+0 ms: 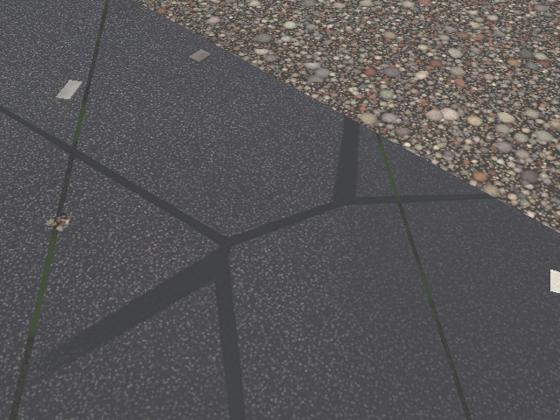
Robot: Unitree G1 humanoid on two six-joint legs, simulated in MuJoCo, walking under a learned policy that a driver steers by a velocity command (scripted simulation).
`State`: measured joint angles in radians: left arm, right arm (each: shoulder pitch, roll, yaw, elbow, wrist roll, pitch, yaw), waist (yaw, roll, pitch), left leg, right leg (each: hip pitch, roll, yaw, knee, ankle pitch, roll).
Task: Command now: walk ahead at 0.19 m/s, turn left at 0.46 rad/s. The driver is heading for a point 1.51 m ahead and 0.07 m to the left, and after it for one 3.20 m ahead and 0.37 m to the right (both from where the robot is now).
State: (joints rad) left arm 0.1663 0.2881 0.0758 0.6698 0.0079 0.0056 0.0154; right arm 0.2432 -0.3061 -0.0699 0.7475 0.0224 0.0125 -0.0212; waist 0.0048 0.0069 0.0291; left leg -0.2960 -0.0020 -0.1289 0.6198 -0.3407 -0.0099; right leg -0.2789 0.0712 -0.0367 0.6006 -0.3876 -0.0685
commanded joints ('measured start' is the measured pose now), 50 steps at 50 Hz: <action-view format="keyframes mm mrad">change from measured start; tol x16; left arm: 1 133 125 43 -47 -6 -53 -10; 22 225 212 36 133 -55 -64 -17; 25 311 29 -31 79 -24 -91 -19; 46 -158 27 -22 -65 -34 -57 -82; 50 77 138 37 -47 -39 -41 -77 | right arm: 1 -170 -95 -17 -138 11 -20 -6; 20 -320 -22 15 -242 5 -63 83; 24 208 -216 -71 -110 -15 -57 41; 31 -48 -30 -13 -81 -32 -117 50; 50 55 -198 -57 18 1 -52 -11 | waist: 1 116 14 4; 20 72 -95 87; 23 -139 -107 -134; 25 -107 222 -433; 29 -42 107 -75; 35 14 64 17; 45 -83 9 101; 50 91 93 -105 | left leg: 1 -374 38 -134 -60 -317 74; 3 -555 9 -73 384 -205 36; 7 -552 89 -26 490 54 9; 20 -303 41 174 -8 148 59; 23 235 -32 211 -113 228 140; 25 749 428 -523 -219 11 319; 29 276 286 -128 -393 123 204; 33 143 239 79 -477 345 185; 44 368 275 305 -474 555 157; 50 393 263 366 19 1199 106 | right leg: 1 284 -203 285 -255 -228 -75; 3 328 -475 662 -430 -291 -197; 10 308 -313 141 -466 206 -104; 19 304 -360 -23 -458 401 -112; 23 203 -309 -86 -34 913 -42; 25 -357 -74 41 614 -207 55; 33 -329 -224 148 580 213 74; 39 -409 -195 129 259 451 75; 46 -451 -148 -13 45 354 9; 50 -53 -6 -91 22 201 -88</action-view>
